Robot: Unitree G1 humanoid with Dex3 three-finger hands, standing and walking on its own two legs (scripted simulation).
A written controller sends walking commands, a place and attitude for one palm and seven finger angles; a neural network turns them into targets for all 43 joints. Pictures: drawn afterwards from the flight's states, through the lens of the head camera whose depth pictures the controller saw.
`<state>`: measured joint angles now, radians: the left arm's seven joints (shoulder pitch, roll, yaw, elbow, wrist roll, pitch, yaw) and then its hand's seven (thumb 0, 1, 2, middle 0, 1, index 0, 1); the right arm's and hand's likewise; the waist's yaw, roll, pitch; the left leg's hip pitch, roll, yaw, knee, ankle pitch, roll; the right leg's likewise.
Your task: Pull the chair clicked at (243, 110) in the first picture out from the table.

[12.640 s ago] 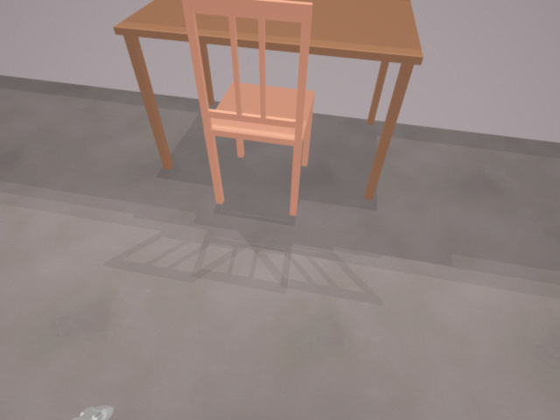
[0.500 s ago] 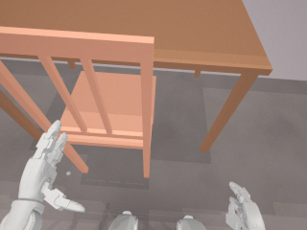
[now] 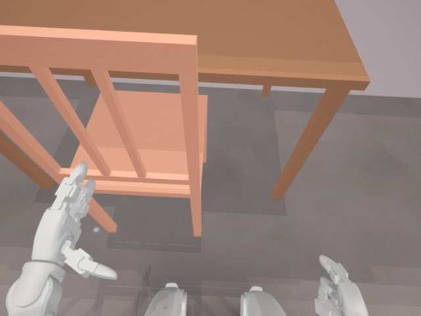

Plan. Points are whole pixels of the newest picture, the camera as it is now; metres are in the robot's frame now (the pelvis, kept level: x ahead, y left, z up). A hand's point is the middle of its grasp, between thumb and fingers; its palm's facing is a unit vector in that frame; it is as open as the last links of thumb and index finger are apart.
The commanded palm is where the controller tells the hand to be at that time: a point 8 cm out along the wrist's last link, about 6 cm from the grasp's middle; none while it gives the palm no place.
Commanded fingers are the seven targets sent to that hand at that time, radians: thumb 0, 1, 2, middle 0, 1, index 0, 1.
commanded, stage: aim the fingers beside a spindle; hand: left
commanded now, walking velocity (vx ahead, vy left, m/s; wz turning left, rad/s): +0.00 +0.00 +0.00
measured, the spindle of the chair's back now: (80, 132) +0.47 +0.30 +0.03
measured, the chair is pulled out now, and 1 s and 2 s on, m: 0.00 0.00 0.00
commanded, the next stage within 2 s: none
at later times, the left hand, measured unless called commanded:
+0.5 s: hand (107, 215) +0.29 +0.20 +0.02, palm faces -0.04 -1.00 -0.04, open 16.9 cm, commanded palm +0.28 +0.25 +0.02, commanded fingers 0.00 -0.50 0.30 -0.06 -0.08 -0.06 -0.08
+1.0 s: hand (123, 207) +0.32 +0.18 -0.01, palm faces -0.05 -1.00 -0.04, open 16.9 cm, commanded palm +0.30 +0.24 +0.01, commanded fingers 0.00 -0.50 0.30 -0.06 -0.08 -0.06 -0.08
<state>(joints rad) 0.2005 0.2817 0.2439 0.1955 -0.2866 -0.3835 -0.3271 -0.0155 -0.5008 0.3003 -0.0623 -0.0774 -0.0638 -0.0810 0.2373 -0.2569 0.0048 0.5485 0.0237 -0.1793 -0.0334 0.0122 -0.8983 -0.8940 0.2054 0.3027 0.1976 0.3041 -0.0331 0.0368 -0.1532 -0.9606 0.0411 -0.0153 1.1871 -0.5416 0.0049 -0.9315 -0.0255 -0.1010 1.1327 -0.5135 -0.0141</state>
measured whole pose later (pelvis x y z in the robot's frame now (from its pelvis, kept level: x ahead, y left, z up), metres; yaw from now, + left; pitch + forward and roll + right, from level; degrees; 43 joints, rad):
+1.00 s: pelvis -0.01 +0.01 -0.03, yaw -1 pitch +23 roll -2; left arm -0.04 0.26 0.20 0.33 -0.22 -0.41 -0.24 -0.02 -0.50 0.30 -0.06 -0.08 -0.06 -0.08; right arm 0.22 -0.25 0.01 0.56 0.01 -0.11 -0.01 0.01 -0.90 -0.89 0.21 0.30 0.20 0.30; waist -0.04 0.03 -0.17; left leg -1.13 0.04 0.00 1.30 -0.57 0.02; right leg -1.11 -0.03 -0.08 1.25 -0.54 0.00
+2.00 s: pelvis -0.01 +0.01 -0.03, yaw -1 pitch +23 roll -3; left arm -0.05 0.27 0.22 0.34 -0.24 -0.41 -0.27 -0.02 -0.50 0.30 -0.06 -0.08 -0.06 -0.08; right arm 0.20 -0.26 0.01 0.55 0.01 -0.11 -0.02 0.01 -0.90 -0.89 0.21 0.30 0.20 0.30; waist -0.05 0.03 -0.16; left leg -1.14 0.04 -0.01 1.31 -0.57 0.01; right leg -1.12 -0.03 -0.09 1.26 -0.54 -0.01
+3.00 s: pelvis -0.01 +0.00 -0.02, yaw -1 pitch +22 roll -2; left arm 0.03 0.26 0.21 0.27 -0.23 -0.43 -0.23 -0.02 -0.50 0.30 -0.06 -0.08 -0.06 -0.08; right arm 0.21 -0.25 0.00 0.54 0.01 -0.09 -0.02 0.01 -0.90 -0.89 0.21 0.30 0.20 0.30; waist -0.05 0.03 -0.17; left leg -1.11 0.05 -0.01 1.30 -0.57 0.00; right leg -1.09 -0.02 -0.08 1.25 -0.54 -0.02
